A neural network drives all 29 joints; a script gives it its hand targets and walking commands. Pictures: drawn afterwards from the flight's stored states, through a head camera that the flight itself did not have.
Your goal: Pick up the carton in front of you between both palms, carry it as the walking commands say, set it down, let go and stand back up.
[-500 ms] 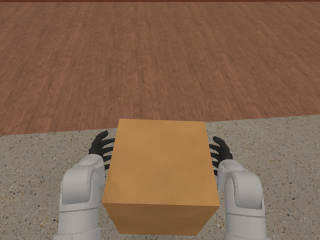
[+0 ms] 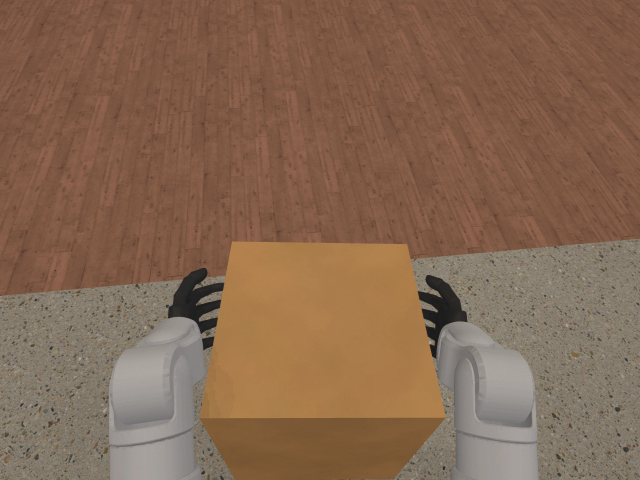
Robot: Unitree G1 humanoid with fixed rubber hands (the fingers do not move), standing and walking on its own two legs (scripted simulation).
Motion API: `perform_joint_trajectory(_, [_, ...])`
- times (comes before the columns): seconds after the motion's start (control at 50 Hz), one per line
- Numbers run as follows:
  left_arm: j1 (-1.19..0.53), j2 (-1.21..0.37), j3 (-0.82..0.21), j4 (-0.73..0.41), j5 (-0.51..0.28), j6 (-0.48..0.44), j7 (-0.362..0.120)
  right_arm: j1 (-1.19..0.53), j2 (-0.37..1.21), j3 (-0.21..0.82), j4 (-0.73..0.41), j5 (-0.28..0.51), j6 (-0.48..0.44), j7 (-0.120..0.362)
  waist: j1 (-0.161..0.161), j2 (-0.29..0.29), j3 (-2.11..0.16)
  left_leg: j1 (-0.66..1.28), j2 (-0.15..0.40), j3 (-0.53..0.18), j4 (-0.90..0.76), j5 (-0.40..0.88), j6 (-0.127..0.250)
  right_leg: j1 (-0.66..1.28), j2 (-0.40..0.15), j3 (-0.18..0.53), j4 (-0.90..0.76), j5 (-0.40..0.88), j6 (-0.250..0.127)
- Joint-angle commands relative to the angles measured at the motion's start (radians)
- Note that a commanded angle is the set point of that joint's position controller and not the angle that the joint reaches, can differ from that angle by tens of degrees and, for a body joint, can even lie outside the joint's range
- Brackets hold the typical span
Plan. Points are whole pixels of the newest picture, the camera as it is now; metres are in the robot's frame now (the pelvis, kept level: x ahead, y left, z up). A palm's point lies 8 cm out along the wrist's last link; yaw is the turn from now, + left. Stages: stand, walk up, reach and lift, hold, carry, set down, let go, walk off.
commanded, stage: carry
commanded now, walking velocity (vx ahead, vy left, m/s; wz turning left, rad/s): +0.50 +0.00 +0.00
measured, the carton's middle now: (317, 367) +0.26 +0.00 +0.00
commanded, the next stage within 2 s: none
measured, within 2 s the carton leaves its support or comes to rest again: neither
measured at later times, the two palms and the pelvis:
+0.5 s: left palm (229, 160) +0.58 +0.14 +0.07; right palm (403, 158) +0.61 -0.15 +0.06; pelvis +0.34 -0.03 +0.01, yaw +4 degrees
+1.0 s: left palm (224, 29) +0.97 +0.19 +0.13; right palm (360, 34) +0.96 -0.10 +0.13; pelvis +0.66 +0.04 +0.01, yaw +1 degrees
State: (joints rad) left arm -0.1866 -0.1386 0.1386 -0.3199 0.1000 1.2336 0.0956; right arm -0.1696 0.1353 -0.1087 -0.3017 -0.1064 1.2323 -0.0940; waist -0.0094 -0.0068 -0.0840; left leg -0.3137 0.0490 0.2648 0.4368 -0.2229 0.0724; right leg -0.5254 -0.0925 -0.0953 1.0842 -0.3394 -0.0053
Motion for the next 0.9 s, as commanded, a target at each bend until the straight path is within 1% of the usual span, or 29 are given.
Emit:
perform_joint_trajectory(0.0, [-0.503, -0.946, -0.769, -0.097, -0.403, -0.035, -0.253, -0.587, 0.942, 0.735, -0.182, 0.444, -0.041, 0.253, -0.011, 0.103, -0.3, 0.4, 0.272, -0.308, -0.231, 0.171, 0.072, -0.16, -0.028, 0.019, -0.132, 0.088, -0.001])
perform_joint_trajectory(0.08, [-0.424, -0.906, -0.75, -0.107, -0.358, -0.038, -0.226, -0.528, 0.886, 0.741, -0.187, 0.455, -0.035, 0.265, -0.01, 0.13, -0.25, 0.425, 0.213, -0.186, -0.217, 0.327, 0.063, -0.134, 0.01, -0.05, -0.399, 0.2, 0.003])
perform_joint_trajectory(0.14, [-0.372, -0.881, -0.74, -0.091, -0.345, -0.023, -0.227, -0.461, 0.858, 0.721, -0.156, 0.431, -0.023, 0.267, -0.013, 0.154, -0.204, 0.425, 0.197, -0.131, -0.206, 0.417, 0.042, -0.062, 0.045, -0.105, -0.532, 0.294, -0.011])
perform_joint_trajectory(0.18, [-0.368, -0.873, -0.738, -0.079, -0.352, -0.014, -0.237, -0.441, 0.849, 0.712, -0.135, 0.411, -0.016, 0.268, -0.013, 0.158, -0.176, 0.432, 0.191, -0.105, -0.173, 0.475, 0.023, -0.003, 0.05, -0.125, -0.591, 0.334, -0.027])
perform_joint_trajectory(0.22, [-0.368, -0.873, -0.735, -0.062, -0.362, -0.01, -0.247, -0.449, 0.843, 0.71, -0.127, 0.406, -0.01, 0.27, 0.004, 0.15, -0.2, 0.394, 0.167, -0.039, -0.019, 0.604, -0.01, 0.185, 0.096, -0.19, -0.654, 0.319, -0.037])
perform_joint_trajectory(0.24, [-0.37, -0.871, -0.729, -0.05, -0.366, -0.01, -0.252, -0.448, 0.839, 0.712, -0.124, 0.405, -0.008, 0.27, 0.014, 0.12, -0.248, 0.3, 0.133, -0.005, 0.123, 0.58, -0.035, 0.378, 0.118, -0.208, -0.645, 0.242, -0.042])
perform_joint_trajectory(0.26, [-0.364, -0.87, -0.725, -0.043, -0.368, -0.009, -0.256, -0.468, 0.827, 0.711, -0.123, 0.402, -0.008, 0.271, 0.04, 0.053, -0.311, 0.137, 0.119, -0.018, 0.323, 0.345, -0.059, 0.583, -0.01, -0.048, -0.65, 0.125, -0.053])
perform_joint_trajectory(0.28, [-0.381, -0.853, -0.711, -0.018, -0.357, -0.015, -0.262, -0.495, 0.842, 0.725, -0.137, 0.409, 0.001, 0.269, 0.042, -0.194, -0.404, -0.176, 0.008, -0.054, 0.648, 0.071, -0.107, 0.824, -0.301, 0.446, -0.753, -0.074, -0.212])
perform_joint_trajectory(0.3, [-0.369, -0.883, -0.721, -0.002, -0.367, -0.022, -0.264, -0.511, 0.835, 0.727, -0.142, 0.409, -0.002, 0.271, 0.041, -0.276, -0.352, -0.371, -0.052, -0.151, 0.798, -0.25, -0.094, 0.831, -0.36, 0.635, -0.873, 0.036, -0.265])
perform_joint_trajectory(0.32, [-0.4, -0.909, -0.729, -0.027, -0.383, -0.029, -0.266, -0.522, 0.866, 0.734, -0.123, 0.412, -0.012, 0.272, 0.033, -0.214, -0.337, -0.409, 0.009, -0.229, 0.877, -0.248, -0.063, 0.8, -0.345, 0.527, -0.847, 0.168, -0.248])
perform_joint_trajectory(0.34, [-0.419, -0.942, -0.743, -0.037, -0.394, -0.037, -0.267, -0.533, 0.892, 0.736, -0.124, 0.419, -0.025, 0.273, 0.032, -0.113, -0.342, -0.41, 0.047, -0.251, 0.873, -0.205, -0.044, 0.75, -0.313, 0.438, -0.819, 0.261, -0.217])
perform_joint_trajectory(0.36, [-0.447, -0.967, -0.755, -0.057, -0.404, -0.046, -0.269, -0.539, 0.917, 0.742, -0.125, 0.421, -0.038, 0.272, 0.026, -0.029, -0.319, -0.391, 0.081, -0.263, 0.811, -0.138, -0.039, 0.675, -0.287, 0.345, -0.822, 0.305, -0.177])
perform_joint_trajectory(0.38, [-0.471, -0.98, -0.763, -0.072, -0.414, -0.054, -0.27, -0.541, 0.945, 0.747, -0.123, 0.423, -0.048, 0.27, 0.022, -0.032, -0.318, -0.349, 0.098, -0.263, 0.736, -0.092, -0.041, 0.619, -0.265, 0.266, -0.842, 0.288, -0.142])
perform_joint_trajectory(0.4, [-0.479, -0.989, -0.772, -0.085, -0.424, -0.06, -0.271, -0.531, 0.959, 0.749, -0.126, 0.421, -0.058, 0.265, 0.021, -0.056, -0.326, -0.315, 0.09, -0.241, 0.682, -0.067, -0.045, 0.596, -0.245, 0.204, -0.857, 0.277, -0.126])
perform_joint_trajectory(0.44, [-0.458, -0.982, -0.78, -0.104, -0.436, -0.066, -0.277, -0.497, 0.97, 0.753, -0.131, 0.408, -0.074, 0.253, 0.023, -0.093, -0.311, -0.302, 0.077, -0.201, 0.573, -0.04, -0.059, 0.574, -0.221, 0.129, -0.882, 0.261, -0.126])
perform_joint_trajectory(0.48, [-0.433, -0.959, -0.781, -0.115, -0.439, -0.068, -0.282, -0.47, 0.96, 0.756, -0.142, 0.392, -0.081, 0.24, 0.023, -0.113, -0.281, -0.325, 0.07, -0.166, 0.443, 0.009, -0.075, 0.588, -0.204, 0.075, -0.895, 0.306, -0.133])
perform_joint_trajectory(0.52, [-0.409, -0.929, -0.777, -0.125, -0.434, -0.065, -0.283, -0.454, 0.94, 0.756, -0.16, 0.385, -0.079, 0.232, 0.025, -0.124, -0.245, -0.321, 0.057, -0.131, 0.299, 0.066, -0.082, 0.598, -0.174, 0.016, -0.884, 0.373, -0.124])
perform_joint_trajectory(0.62, [-0.362, -0.85, -0.743, -0.133, -0.398, -0.035, -0.27, -0.446, 0.863, 0.747, -0.198, 0.399, -0.039, 0.234, 0.032, -0.145, -0.172, -0.236, 0.018, -0.051, 0.088, 0.191, -0.059, 0.621, -0.156, -0.056, -0.85, 0.48, -0.099])
perform_joint_trajectory(0.66, [-0.36, -0.826, -0.732, -0.122, -0.384, -0.018, -0.264, -0.449, 0.836, 0.737, -0.189, 0.404, -0.019, 0.241, 0.029, -0.147, -0.161, -0.154, 0.005, -0.023, 0.047, 0.177, -0.041, 0.62, -0.155, -0.08, -0.779, 0.543, -0.081])
perform_joint_trajectory(0.68, [-0.379, -0.812, -0.73, -0.13, -0.386, -0.01, -0.262, -0.454, 0.826, 0.729, -0.187, 0.406, -0.012, 0.243, 0.015, -0.126, -0.185, -0.036, -0.027, 0.018, 0.007, 0.159, -0.038, 0.589, -0.132, -0.127, -0.668, 0.59, -0.06])
perform_joint_trajectory(0.7, [-0.405, -0.798, -0.731, -0.148, -0.392, -0.002, -0.259, -0.465, 0.811, 0.719, -0.189, 0.41, -0.005, 0.245, 0.001, -0.08, -0.24, 0.155, -0.057, 0.043, 0.013, 0.095, -0.036, 0.501, -0.094, -0.162, -0.513, 0.595, -0.036])
perform_joint_trajectory(0.72, [-0.44, -0.774, -0.727, -0.161, -0.395, 0.007, -0.256, -0.474, 0.795, 0.707, -0.191, 0.411, 0.004, 0.245, -0.024, 0.005, -0.299, 0.358, 0.083, -0.15, -0.013, -0.011, -0.021, 0.338, -0.068, -0.148, -0.307, 0.386, -0.003])
perform_joint_trajectory(0.74, [-0.489, -0.777, -0.741, -0.201, -0.407, 0.024, -0.251, -0.5, 0.77, 0.687, -0.176, 0.402, 0.001, 0.248, -0.029, 0.287, -0.386, 0.591, 0.345, -0.625, -0.135, -0.183, 0.131, 0.033, 0.05, -0.12, 0.007, 0.13, 0.048])
perform_joint_trajectory(0.76, [-0.521, -0.764, -0.737, -0.209, -0.412, 0.03, -0.25, -0.513, 0.794, 0.693, -0.186, 0.419, 0.005, 0.246, -0.018, 0.316, -0.352, 0.613, 0.39, -0.772, -0.224, -0.041, 0.167, -0.148, 0.089, -0.01, 0.151, -0.143, 0.03])
perform_joint_trajectory(0.78, [-0.556, -0.788, -0.742, -0.207, -0.422, 0.03, -0.247, -0.562, 0.801, 0.693, -0.224, 0.433, 0.009, 0.242, -0.016, 0.234, -0.346, 0.594, 0.375, -0.661, -0.185, 0.095, 0.157, -0.19, 0.035, 0.059, 0.232, -0.136, 0.003])
perform_joint_trajectory(0.8, [-0.578, -0.801, -0.742, -0.222, -0.429, 0.028, -0.245, -0.599, 0.814, 0.693, -0.247, 0.44, 0.012, 0.238, -0.018, 0.14, -0.36, 0.555, 0.348, -0.572, -0.148, 0.192, 0.135, -0.194, -0.001, 0.086, 0.233, -0.09, -0.017])
perform_joint_trajectory(0.82, [-0.604, -0.809, -0.743, -0.23, -0.435, 0.027, -0.24, -0.642, 0.821, 0.697, -0.272, 0.447, 0.014, 0.233, -0.014, 0.061, -0.343, 0.49, 0.327, -0.476, -0.148, 0.257, 0.105, -0.176, -0.035, 0.098, 0.166, -0.025, -0.025])
perform_joint_trajectory(0.84, [-0.622, -0.809, -0.743, -0.239, -0.437, 0.027, -0.234, -0.674, 0.818, 0.701, -0.289, 0.452, 0.016, 0.229, -0.007, 0.06, -0.344, 0.441, 0.305, -0.405, -0.162, 0.251, 0.078, -0.14, -0.048, 0.097, 0.1, 0.018, -0.024])
perform_joint_trajectory(0.88, [-0.653, -0.792, -0.742, -0.24, -0.429, 0.032, -0.22, -0.713, 0.792, 0.698, -0.299, 0.46, 0.025, 0.222, -0.007, 0.102, -0.351, 0.417, 0.271, -0.314, -0.183, 0.247, 0.068, -0.108, -0.032, 0.061, 0.011, 0.058, -0.014])
